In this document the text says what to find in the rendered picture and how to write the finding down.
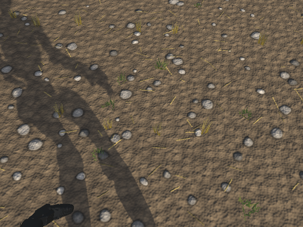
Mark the left robot hand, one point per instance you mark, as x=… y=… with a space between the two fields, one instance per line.
x=48 y=213

